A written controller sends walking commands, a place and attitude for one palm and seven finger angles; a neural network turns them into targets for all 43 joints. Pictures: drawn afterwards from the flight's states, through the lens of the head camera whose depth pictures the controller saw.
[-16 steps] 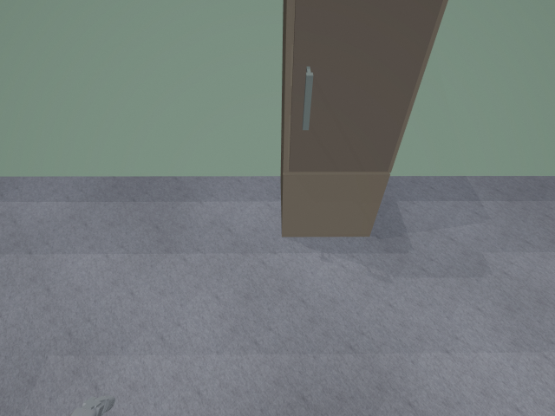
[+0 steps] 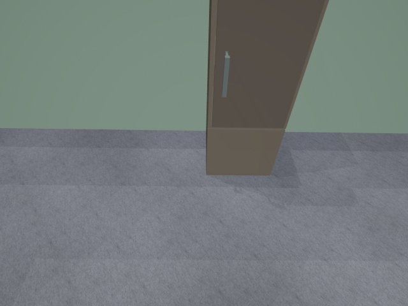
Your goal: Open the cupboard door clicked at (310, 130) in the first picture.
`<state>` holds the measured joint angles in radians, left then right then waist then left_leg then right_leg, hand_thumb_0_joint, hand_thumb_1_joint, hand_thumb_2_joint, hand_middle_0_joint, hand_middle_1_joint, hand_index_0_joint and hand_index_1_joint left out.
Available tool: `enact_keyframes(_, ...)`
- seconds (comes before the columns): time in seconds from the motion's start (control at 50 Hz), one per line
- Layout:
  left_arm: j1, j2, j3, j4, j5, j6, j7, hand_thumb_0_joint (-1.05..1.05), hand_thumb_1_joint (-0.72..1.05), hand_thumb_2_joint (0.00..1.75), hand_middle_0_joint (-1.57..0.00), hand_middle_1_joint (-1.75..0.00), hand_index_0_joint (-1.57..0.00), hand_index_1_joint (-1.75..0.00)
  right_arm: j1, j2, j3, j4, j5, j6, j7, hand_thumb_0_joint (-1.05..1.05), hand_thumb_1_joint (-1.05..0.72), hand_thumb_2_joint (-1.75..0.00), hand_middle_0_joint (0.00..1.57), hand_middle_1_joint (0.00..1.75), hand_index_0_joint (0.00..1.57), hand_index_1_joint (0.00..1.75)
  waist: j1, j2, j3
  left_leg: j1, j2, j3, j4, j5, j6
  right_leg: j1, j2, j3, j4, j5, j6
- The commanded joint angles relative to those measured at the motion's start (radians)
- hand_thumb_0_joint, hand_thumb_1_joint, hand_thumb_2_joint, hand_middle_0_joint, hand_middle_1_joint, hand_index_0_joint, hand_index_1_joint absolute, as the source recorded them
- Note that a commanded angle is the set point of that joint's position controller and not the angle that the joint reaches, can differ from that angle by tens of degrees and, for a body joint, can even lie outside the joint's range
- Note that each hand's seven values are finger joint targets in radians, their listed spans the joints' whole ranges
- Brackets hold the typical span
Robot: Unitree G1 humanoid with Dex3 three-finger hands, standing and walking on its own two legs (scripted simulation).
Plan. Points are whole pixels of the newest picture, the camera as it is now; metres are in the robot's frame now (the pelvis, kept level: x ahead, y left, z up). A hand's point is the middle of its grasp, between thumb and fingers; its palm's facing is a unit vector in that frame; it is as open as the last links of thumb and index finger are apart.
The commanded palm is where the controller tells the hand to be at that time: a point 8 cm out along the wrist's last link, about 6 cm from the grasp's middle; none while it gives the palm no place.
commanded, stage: stand and wait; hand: left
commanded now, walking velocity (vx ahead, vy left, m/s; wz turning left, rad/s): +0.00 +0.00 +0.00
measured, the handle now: (225, 74) +0.98 -0.03 -0.04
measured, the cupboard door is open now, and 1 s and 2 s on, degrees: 0 0 0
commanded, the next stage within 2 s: look at it before walking up in 0.50 s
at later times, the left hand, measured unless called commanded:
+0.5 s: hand out of the picture +0.06 +0.24 -0.15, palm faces -0.03 -0.94 -0.34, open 7.4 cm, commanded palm none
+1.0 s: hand out of the picture +0.07 +0.24 -0.15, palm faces -0.03 -0.94 -0.34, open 7.4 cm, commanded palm none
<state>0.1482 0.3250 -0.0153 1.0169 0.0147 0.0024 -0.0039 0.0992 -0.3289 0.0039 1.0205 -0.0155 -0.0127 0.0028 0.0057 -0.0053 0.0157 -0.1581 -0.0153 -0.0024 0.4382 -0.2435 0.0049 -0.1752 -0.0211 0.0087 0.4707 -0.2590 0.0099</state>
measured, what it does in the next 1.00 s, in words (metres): stands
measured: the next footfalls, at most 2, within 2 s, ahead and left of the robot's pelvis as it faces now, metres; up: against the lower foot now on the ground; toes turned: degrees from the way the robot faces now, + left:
none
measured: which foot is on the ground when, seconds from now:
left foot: down 0.00-1.00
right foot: down 0.00-1.00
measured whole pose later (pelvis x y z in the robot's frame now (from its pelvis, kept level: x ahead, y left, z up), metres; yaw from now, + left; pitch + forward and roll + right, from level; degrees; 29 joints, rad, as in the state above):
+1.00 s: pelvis +0.00 -0.01 +0.00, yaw +0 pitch -2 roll +0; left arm 0.14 0.34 -0.01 1.09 0.01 -0.01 0.00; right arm 0.11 -0.34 0.00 1.11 -0.01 -0.02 0.00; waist 0.00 0.00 0.03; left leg -0.13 0.00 -0.01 0.37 -0.20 -0.01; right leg -0.15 -0.01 0.00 0.39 -0.21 0.00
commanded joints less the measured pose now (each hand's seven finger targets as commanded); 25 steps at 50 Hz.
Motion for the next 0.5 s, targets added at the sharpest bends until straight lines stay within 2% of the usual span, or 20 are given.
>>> enact_keyframes(0.0, -0.051, 0.215, 0.051, -0.059, -0.003, -0.026, 0.016, 0.0, 0.9, 0.9, -0.2, -0.3, -0.2, -0.3, -0.05, -0.202, -0.045, -0.05, 0.003, -0.021, -0.016, 0.0, -0.9, -0.9, 0.2, 0.3, 0.2, 0.3, -0.006, 0.009, -0.053, 0.001, 0.114, -0.09, -0.081, 0.146, 0.031, 0.007, -0.094, 0.095, -0.099, 0.149, -0.042)
enact_keyframes(0.1, -0.044, 0.216, 0.051, -0.037, -0.004, -0.028, 0.016, 0.0, 0.9, 0.9, -0.2, -0.3, -0.2, -0.3, -0.04, -0.204, -0.044, -0.025, 0.004, -0.021, -0.016, 0.0, -0.9, -0.9, 0.2, 0.3, 0.2, 0.3, -0.005, -0.001, -0.055, 0.005, 0.118, -0.094, -0.089, 0.145, 0.029, 0.017, -0.097, 0.097, -0.114, 0.149, -0.043)
enact_keyframes(0.28, -0.042, 0.219, 0.05, -0.006, -0.004, -0.027, 0.015, 0.0, 0.9, 0.9, -0.2, -0.3, -0.2, -0.3, -0.02, -0.21, -0.04, 0.013, 0.006, -0.019, -0.014, 0.0, -0.9, -0.9, 0.2, 0.3, 0.2, 0.3, -0.004, -0.007, -0.019, -0.016, 0.119, -0.102, -0.115, 0.083, 0.024, 0.0, -0.095, 0.105, -0.147, 0.056, -0.041)
enact_keyframes(0.38, -0.044, 0.219, 0.05, -0.001, -0.003, -0.027, 0.015, 0.0, 0.9, 0.9, -0.2, -0.3, -0.2, -0.3, -0.015, -0.213, -0.039, 0.024, 0.005, -0.02, -0.014, 0.0, -0.9, -0.9, 0.2, 0.3, 0.2, 0.3, -0.003, 0.003, -0.019, -0.019, 0.122, -0.105, -0.124, 0.077, 0.023, 0.002, -0.094, 0.106, -0.149, 0.05, -0.041)
enact_keyframes(0.48, -0.043, 0.22, 0.051, 0.0, -0.003, -0.028, 0.014, 0.0, 0.9, 0.9, -0.2, -0.3, -0.2, -0.3, -0.01, -0.213, -0.04, 0.027, 0.006, -0.021, -0.013, 0.0, -0.9, -0.9, 0.2, 0.3, 0.2, 0.3, -0.003, -0.011, -0.021, -0.016, 0.122, -0.105, -0.123, 0.085, 0.023, 0.0, -0.095, 0.11, -0.154, 0.052, -0.041)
